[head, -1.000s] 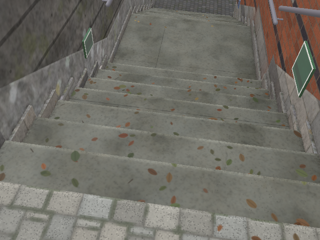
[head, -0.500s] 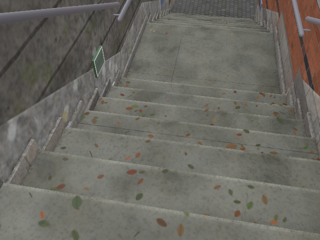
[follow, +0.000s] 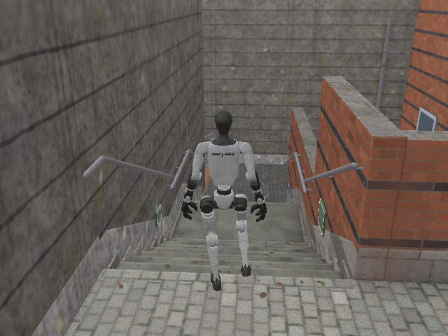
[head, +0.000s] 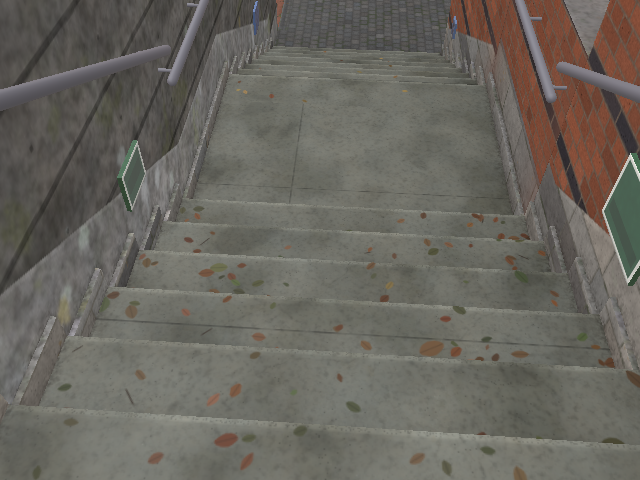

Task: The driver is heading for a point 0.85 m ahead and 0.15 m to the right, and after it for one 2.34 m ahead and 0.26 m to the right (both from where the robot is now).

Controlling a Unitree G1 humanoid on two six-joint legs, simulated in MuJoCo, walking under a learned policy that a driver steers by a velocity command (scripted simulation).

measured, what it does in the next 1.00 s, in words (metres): goes down, turning right: right foot 0.16 m lower, then left foot 0.16 m lower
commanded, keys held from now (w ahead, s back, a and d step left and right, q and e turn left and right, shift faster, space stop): w+e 0.38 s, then w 0.62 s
